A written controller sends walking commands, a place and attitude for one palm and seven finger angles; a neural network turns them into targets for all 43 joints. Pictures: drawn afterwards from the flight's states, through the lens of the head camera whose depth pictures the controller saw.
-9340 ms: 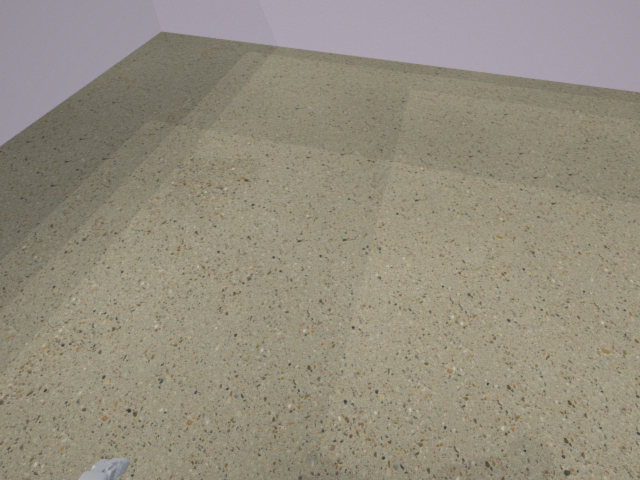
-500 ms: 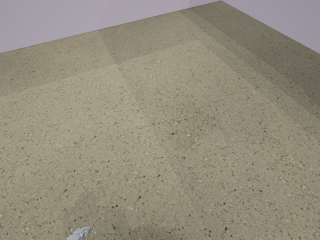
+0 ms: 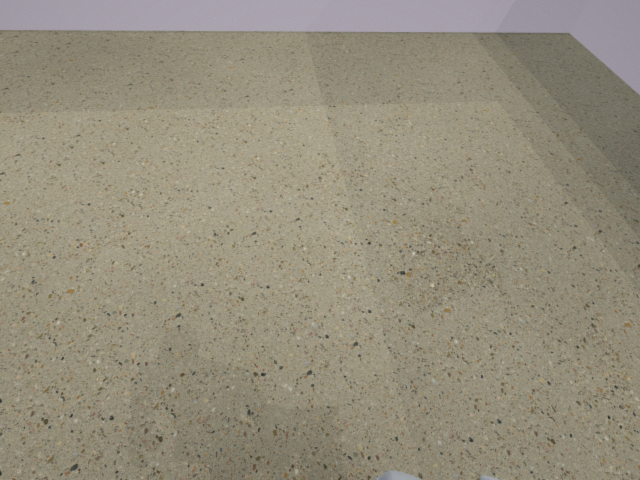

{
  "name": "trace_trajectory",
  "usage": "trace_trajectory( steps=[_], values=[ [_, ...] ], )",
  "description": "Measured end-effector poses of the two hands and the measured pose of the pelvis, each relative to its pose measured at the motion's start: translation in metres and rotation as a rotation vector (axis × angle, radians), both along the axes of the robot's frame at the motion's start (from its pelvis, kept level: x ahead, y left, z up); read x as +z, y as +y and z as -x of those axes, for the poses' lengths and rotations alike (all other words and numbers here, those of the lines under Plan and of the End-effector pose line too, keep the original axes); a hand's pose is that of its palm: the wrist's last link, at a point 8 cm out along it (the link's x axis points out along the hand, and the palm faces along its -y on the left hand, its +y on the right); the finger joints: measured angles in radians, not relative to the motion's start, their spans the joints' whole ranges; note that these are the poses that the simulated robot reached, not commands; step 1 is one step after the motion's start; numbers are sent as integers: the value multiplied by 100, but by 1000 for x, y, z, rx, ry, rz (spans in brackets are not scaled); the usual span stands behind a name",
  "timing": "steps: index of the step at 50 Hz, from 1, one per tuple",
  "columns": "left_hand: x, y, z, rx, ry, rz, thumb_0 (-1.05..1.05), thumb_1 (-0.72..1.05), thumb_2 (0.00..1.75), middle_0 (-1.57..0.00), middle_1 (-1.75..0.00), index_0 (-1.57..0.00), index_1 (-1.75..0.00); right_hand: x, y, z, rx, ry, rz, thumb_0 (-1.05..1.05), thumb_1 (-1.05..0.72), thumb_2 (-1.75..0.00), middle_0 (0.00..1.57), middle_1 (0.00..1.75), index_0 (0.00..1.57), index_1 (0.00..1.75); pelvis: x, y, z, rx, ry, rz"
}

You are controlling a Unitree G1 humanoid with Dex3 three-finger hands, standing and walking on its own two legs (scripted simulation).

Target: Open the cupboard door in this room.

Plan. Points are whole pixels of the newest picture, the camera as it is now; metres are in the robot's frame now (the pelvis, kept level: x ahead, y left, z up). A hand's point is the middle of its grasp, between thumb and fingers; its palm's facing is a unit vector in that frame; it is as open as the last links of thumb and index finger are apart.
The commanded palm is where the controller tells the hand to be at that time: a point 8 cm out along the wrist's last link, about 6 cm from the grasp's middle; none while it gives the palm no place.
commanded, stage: turn or walk to find it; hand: left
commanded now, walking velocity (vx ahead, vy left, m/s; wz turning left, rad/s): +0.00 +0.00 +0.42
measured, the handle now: out of the picture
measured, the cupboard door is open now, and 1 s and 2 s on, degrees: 0 0 0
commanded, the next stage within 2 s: none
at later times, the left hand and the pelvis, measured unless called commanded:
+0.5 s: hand out of the picture +0.02 +0.15 -0.14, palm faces +0.24 -0.93 -0.27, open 7.4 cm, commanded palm none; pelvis -0.02 -0.05 +0.01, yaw +13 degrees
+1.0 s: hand out of the picture -0.10 +0.22 -0.16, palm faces +0.47 -0.85 -0.25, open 7.4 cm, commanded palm none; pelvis -0.06 -0.01 +0.01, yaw +26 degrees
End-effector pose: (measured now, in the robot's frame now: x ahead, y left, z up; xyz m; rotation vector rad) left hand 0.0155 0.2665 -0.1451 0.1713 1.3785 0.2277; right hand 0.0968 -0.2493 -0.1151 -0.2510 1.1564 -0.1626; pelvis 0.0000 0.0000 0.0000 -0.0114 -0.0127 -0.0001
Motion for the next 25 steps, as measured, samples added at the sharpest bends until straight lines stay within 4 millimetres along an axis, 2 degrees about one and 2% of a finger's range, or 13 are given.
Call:
trace_trajectory(
  steps=[4, 8, 15, 18, 25],
  values=[
    [12, 6, -9, 17, -65, -15, 1, 91, 89, -19, -30, -20, -30, 2, 12, -3, 33, -2, -25, 0, -91, -90, 20, 29, 20, 30, 6, 1, 3, 31, 2, 4],
    [21, 1, -21, 22, -129, -31, 1, 91, 89, -19, -30, -20, -30, -4, 13, 3, 46, 13, -55, 0, -90, -90, 20, 30, 21, 30, 7, -3, 7, 63, 2, -4],
    [31, -31, -34, 25, -235, -61, 1, 91, 89, -19, -30, -20, -30, -30, -11, 24, 48, 73, -100, 0, -90, -90, 20, 30, 21, 30, -3, -29, 13, 124, 5, -32],
    [34, -47, -24, 42, -253, -69, 1, 91, 89, -19, -30, -20, -30, -39, -25, 31, 59, 109, -102, 0, -90, -90, 20, 30, 21, 30, -4, -38, 17, 165, -4, -26],
    [36, -70, 19, 131, -196, -45, 1, 90, 89, -20, -30, -21, -30, -31, -45, 40, 107, 185, -73, 0, -91, -90, 20, 29, 20, 30, 5, -47, 22, 236, -6, -41]
  ],
)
